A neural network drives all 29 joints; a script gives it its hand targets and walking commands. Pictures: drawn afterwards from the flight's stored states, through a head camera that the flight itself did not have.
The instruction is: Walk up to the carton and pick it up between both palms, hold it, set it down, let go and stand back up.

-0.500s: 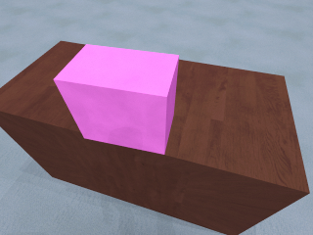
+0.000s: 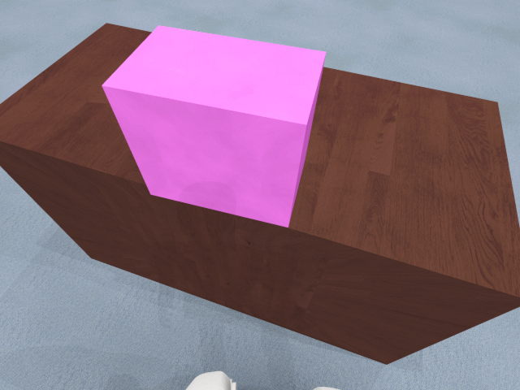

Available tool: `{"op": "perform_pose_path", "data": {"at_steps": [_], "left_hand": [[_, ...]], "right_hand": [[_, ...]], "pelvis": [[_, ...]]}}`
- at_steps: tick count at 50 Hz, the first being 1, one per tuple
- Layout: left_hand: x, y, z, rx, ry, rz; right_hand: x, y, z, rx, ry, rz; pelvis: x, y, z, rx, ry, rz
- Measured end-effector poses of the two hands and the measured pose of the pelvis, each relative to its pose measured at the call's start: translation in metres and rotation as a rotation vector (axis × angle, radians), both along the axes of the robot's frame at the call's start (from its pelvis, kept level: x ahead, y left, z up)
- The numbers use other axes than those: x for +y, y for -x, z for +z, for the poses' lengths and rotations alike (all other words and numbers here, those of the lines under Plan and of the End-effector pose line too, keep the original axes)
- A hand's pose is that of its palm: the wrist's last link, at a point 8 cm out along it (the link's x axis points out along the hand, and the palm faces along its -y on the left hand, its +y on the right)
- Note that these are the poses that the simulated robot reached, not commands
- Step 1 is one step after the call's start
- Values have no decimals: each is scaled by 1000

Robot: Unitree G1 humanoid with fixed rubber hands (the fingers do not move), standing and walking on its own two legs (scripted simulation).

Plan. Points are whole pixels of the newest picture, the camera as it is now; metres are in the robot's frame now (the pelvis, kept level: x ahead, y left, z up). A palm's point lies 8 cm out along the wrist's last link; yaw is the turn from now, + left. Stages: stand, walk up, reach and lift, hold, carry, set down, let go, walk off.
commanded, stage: walk up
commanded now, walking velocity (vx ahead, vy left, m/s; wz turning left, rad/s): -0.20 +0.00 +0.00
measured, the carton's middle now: (227, 132) +0.51 +0.09 +0.07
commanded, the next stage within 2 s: none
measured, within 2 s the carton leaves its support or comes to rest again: neither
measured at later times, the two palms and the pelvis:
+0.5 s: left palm out of the picture -0.06 +0.23 -0.13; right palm out of the picture -0.04 -0.17 -0.13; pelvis -0.02 +0.03 +0.02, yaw -2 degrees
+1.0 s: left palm out of the picture -0.05 +0.20 -0.13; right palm out of the picture -0.07 -0.18 -0.13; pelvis -0.01 +0.01 +0.02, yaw -1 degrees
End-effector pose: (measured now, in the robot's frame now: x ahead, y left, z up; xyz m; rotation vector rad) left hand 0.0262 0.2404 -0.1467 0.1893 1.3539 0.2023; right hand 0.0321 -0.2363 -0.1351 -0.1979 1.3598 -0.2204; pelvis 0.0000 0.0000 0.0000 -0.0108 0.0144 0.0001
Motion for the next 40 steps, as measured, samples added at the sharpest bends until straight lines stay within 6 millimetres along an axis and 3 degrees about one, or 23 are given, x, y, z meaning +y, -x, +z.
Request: {"op": "perform_pose_path", "data": {"at_steps": [4,9,13,17,24,40], "left_hand": [[18,5,-11,-13,30,10],[18,20,5,7,87,14],[16,42,11,48,106,14],[11,64,10,108,103,14],[-5,83,18,137,96,-7],[-38,80,15,113,135,-8]], "right_hand": [[16,3,6,-53,21,12],[52,32,18,-27,-33,8],[61,46,19,-11,-51,-8],[65,56,14,-2,-69,-27],[67,75,4,25,-125,-66],[56,100,5,108,-136,-75]], "pelvis": [[15,12,-3,-8,-2,-3],[31,12,15,-13,19,-15],[38,13,20,-5,14,-25],[39,16,18,-5,-8,-32],[34,19,18,-19,-15,-30],[16,18,19,-16,-6,-18]]}}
